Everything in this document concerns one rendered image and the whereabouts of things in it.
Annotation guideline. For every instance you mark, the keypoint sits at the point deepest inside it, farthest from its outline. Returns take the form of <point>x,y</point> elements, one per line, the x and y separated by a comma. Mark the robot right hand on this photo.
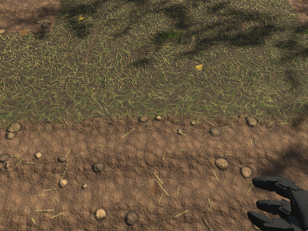
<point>293,214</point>

